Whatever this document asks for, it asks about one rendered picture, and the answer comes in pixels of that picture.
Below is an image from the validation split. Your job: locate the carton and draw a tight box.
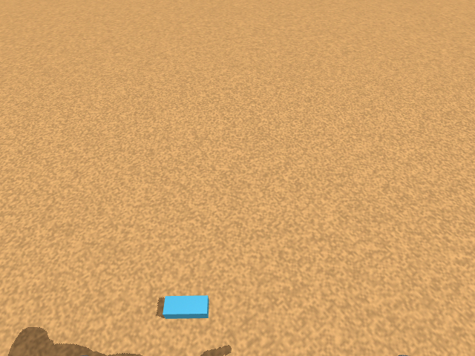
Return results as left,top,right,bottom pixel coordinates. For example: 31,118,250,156
163,295,209,319

